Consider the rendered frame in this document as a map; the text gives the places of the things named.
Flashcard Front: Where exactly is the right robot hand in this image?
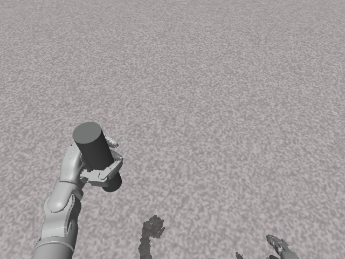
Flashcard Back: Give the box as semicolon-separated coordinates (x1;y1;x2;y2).
266;235;299;259

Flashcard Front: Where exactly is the left robot hand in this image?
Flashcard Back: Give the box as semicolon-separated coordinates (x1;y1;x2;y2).
59;134;123;189

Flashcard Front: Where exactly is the left robot arm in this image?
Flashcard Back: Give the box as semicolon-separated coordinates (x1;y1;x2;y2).
31;181;84;259

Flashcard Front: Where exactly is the can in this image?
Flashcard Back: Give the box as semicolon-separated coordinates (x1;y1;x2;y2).
72;122;122;192

